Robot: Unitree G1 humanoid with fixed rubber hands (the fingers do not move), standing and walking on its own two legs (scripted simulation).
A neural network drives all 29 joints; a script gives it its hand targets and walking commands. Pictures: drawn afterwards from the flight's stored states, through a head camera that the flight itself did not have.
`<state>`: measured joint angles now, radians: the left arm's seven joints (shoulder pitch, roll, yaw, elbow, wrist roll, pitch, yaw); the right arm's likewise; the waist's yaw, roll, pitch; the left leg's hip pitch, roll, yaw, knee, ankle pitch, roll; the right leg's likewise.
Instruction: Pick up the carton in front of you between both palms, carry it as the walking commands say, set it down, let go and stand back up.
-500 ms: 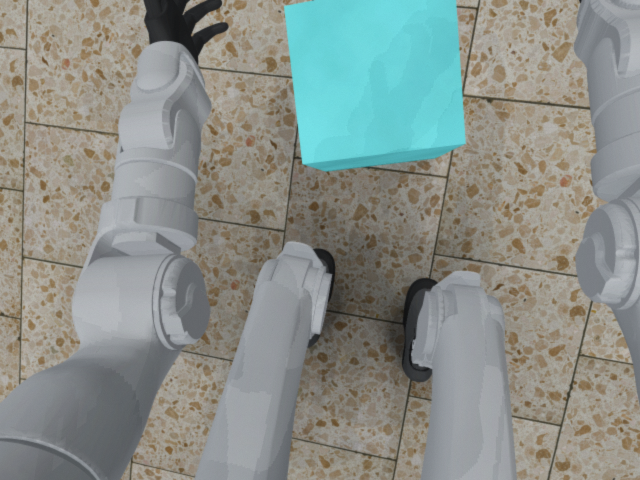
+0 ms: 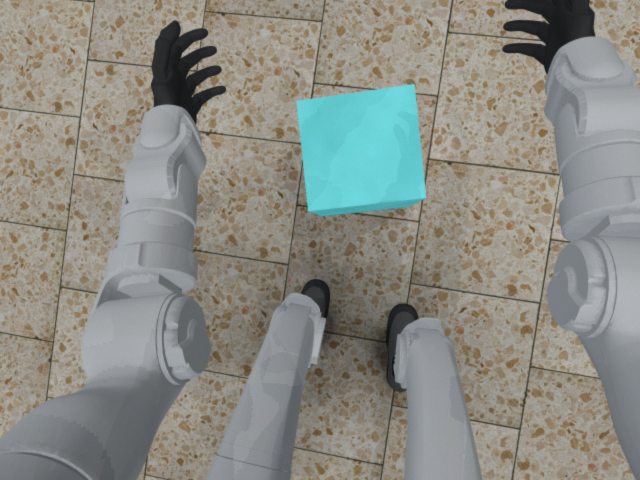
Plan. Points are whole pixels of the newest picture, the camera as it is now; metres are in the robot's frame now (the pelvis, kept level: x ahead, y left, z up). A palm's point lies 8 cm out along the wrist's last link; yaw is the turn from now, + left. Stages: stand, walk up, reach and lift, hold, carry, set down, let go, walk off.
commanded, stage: let go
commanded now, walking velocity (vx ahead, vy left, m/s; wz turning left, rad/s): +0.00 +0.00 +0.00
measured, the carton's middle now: (360, 161) +0.51 +0.05 -0.50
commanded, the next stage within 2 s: stand in 1.38 s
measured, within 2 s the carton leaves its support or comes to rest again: neither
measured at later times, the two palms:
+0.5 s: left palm (70, 216) +0.34 +0.26 +0.02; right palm out of the picture +0.40 -0.18 +0.01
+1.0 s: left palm (33, 344) +0.26 +0.23 +0.08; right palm out of the picture +0.26 -0.24 +0.08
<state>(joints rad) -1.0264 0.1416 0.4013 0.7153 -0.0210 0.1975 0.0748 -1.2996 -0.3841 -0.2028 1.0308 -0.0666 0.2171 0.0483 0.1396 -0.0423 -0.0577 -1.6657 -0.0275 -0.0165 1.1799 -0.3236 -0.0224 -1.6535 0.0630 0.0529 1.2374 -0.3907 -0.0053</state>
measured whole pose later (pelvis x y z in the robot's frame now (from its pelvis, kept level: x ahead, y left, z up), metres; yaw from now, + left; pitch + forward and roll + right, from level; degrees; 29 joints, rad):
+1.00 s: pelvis +0.10 -0.01 +0.15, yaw +1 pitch +0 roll +1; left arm 0.22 0.22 0.04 0.44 -0.01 0.08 -0.08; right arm 0.22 -0.21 -0.05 0.45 0.00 0.07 0.05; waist 0.01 -0.01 0.05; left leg -0.18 -0.02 -0.06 0.43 -0.24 -0.01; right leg -0.15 0.04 0.04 0.44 -0.29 -0.03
